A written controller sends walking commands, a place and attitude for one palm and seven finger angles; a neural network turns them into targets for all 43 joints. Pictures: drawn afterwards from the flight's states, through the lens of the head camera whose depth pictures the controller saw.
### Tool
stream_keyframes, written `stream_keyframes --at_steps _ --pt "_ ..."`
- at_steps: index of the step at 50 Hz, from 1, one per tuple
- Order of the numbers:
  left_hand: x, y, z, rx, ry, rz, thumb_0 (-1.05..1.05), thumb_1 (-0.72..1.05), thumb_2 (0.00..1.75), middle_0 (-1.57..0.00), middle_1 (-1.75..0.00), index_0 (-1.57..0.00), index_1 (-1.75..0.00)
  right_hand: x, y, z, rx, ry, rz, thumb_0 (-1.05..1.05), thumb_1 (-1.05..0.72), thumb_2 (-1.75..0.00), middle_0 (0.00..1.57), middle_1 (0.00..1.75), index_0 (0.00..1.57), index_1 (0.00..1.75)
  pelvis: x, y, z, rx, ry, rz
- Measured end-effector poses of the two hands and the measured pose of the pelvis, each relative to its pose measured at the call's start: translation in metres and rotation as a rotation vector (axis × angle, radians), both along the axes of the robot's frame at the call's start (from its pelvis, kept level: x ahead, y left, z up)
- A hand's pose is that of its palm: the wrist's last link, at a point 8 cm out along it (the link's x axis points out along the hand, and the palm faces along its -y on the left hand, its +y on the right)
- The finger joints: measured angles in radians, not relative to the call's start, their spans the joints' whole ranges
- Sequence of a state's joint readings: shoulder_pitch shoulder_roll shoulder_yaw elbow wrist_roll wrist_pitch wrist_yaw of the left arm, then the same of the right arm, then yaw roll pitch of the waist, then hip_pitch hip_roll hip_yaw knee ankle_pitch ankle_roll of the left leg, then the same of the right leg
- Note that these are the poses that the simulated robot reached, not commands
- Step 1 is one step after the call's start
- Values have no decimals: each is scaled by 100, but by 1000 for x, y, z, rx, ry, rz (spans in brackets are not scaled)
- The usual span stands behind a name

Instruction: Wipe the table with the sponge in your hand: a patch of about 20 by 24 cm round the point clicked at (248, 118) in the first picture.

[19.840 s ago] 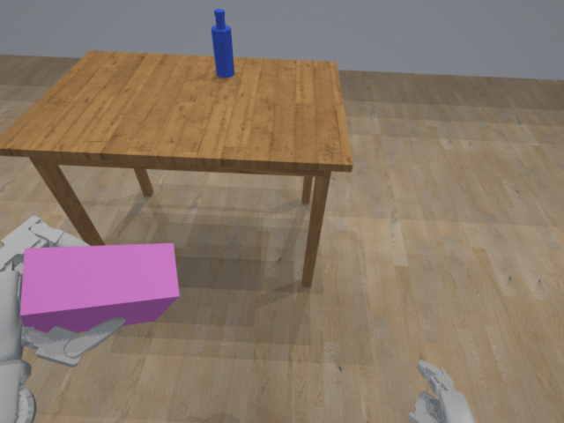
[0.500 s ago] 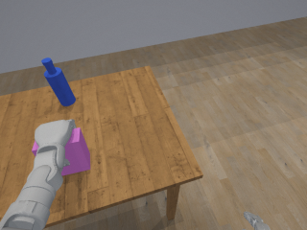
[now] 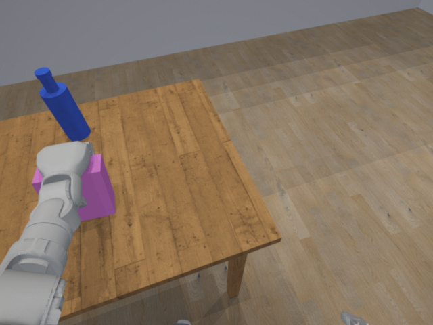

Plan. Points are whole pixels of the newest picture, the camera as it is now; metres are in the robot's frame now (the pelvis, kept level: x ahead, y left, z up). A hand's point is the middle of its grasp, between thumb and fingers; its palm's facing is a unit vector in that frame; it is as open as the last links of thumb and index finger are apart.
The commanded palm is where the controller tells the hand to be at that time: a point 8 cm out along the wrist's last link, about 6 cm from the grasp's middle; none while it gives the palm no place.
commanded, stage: wipe forward along the first lane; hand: left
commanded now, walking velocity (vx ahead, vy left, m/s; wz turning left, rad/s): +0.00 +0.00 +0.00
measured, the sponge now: (82, 197) +0.37 +0.32 -0.02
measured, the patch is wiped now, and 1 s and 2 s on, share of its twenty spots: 0.30 0.40 0.50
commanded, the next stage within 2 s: slide across to the middle lane in 0.54 s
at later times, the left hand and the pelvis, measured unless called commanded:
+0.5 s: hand (75, 160) +0.42 +0.34 +0.04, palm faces -0.15 +0.02 -0.99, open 10.2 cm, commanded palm +0.42 +0.32 +0.06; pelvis +0.00 +0.01 -0.01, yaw -1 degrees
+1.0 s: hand (81, 150) +0.45 +0.33 +0.04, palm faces -0.13 +0.03 -0.99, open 10.2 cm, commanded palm +0.44 +0.29 +0.08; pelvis +0.01 +0.02 +0.00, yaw -1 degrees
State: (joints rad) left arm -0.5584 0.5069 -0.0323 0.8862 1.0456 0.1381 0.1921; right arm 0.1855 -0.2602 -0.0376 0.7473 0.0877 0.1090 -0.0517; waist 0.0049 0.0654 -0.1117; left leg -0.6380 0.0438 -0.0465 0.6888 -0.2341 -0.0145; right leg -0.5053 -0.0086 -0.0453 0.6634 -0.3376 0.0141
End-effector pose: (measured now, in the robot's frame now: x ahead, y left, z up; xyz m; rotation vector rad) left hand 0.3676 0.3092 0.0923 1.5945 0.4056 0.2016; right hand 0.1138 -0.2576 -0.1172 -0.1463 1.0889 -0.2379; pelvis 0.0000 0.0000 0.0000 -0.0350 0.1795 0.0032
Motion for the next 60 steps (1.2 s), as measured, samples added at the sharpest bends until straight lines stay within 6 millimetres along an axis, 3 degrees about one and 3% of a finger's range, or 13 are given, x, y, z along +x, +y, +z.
stream_keyframes --at_steps 34,41,47,60 --pt "61 25 0 6 20 11 1 -56 107 -75 -130 -78 -131 -60 -8 -5 -44 171 -104 0 -90 -90 20 30 20 30 5 10 -8 -21 93 -20" --pt "65 23 0 24 13 -11 1 -56 107 -75 -130 -77 -131 -71 -2 -5 -39 207 -123 0 -91 -90 20 30 20 30 8 15 -7 -23 95 -21" --pt "67 18 2 3 -11 -4 1 -55 107 -75 -131 -77 -131 -63 8 -5 -21 204 -117 1 -91 -90 20 30 20 30 12 18 -3 -22 78 -15" --pt "81 -12 6 -25 -33 -34 1 -55 107 -74 -132 -76 -132 -21 22 -1 18 122 -73 0 -90 -90 20 30 20 30 23 23 2 -16 61 -15"
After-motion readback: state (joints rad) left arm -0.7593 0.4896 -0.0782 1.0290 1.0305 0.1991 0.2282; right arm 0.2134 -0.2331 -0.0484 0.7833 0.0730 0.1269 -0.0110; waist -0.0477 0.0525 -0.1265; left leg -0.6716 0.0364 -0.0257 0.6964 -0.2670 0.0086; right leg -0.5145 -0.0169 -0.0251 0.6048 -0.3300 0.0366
